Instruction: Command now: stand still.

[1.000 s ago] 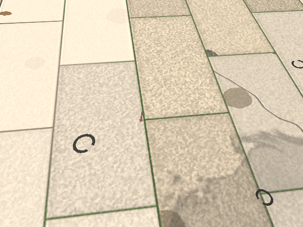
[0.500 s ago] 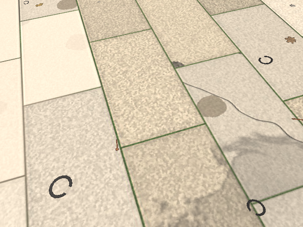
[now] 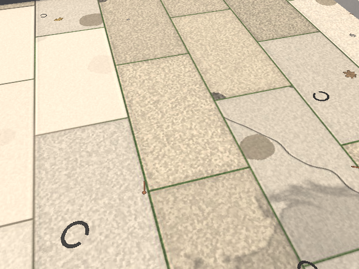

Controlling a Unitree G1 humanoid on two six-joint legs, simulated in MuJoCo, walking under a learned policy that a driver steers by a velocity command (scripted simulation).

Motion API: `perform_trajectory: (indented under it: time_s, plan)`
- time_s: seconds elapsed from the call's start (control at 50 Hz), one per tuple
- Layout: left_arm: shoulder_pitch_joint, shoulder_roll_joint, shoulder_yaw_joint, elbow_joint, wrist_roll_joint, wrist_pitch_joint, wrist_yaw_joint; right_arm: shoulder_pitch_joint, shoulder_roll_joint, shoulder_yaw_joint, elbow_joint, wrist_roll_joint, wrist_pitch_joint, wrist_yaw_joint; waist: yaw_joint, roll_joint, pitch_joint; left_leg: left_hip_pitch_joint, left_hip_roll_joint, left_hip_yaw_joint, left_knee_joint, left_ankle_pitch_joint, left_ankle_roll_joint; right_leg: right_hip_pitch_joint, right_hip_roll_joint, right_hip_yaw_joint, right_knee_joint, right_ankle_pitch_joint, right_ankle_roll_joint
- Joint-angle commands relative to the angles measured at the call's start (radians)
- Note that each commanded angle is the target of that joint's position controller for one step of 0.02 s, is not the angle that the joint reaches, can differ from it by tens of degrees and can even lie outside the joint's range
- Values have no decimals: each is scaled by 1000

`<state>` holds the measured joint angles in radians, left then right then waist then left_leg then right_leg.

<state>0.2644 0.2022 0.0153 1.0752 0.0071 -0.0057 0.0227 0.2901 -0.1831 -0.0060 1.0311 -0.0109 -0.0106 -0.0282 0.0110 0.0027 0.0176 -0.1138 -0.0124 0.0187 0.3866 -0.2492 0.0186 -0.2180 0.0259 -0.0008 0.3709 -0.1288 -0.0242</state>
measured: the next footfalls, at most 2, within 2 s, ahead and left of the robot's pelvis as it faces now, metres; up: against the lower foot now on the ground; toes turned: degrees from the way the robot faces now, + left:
right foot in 1.92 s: +0.21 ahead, -0.11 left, +0.00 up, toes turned -4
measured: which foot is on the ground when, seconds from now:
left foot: down 0.00-1.00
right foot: down 0.00-1.00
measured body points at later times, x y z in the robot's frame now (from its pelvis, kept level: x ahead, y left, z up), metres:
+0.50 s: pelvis +0.02 +0.01 +0.00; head +0.02 +0.01 +0.45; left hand +0.01 +0.23 -0.16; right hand +0.00 -0.21 -0.16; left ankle -0.02 +0.11 -0.74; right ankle +0.05 -0.10 -0.74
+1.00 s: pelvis +0.03 +0.02 +0.00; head +0.03 +0.02 +0.45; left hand +0.00 +0.23 -0.17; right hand -0.01 -0.19 -0.16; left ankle -0.02 +0.11 -0.74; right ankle +0.05 -0.10 -0.74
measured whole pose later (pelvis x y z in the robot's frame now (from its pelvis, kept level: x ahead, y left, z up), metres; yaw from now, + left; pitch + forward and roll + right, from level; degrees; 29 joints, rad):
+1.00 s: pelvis +0.03 +0.02 +0.00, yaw +0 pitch -1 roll +0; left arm 0.28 0.13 0.00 1.19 0.00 0.00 0.04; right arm 0.35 -0.12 0.01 1.14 -0.01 -0.02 -0.05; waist 0.00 0.00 0.03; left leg -0.07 -0.03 0.02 0.38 -0.28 0.04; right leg -0.19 0.01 0.01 0.39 -0.18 0.00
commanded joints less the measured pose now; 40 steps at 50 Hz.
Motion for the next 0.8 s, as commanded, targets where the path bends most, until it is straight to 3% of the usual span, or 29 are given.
perform_trajectory:
  time_s: [0.02, 0.34, 0.8]
  plan:
    - [21, 77, 8, -6, 0, -8, 5, 58, -88, -13, -2, 1, -6, -4, -8, -2, 37, -90, 111, -107, -101, 30, 32, 49, -99, 114, -53, 33, -19]
    - [48, 41, -3, 72, -2, -2, 16, 95, -49, 4, 67, 1, -8, -13, -4, 7, 52, -80, 105, -100, -94, 89, 32, 72, -105, 103, -35, 82, -15]
    - [75, 9, -10, 110, -2, 2, 22, 139, -19, 10, 102, 0, -11, -19, -7, 5, 67, -68, 103, -100, -93, 117, 37, 66, -107, 94, -24, 86, -7]
Keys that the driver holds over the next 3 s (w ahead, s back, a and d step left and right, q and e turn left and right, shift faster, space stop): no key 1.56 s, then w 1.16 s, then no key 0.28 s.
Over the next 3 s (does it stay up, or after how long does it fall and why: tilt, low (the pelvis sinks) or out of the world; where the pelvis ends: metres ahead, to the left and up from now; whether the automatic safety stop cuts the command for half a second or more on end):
stays up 0.69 -0.04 -0.02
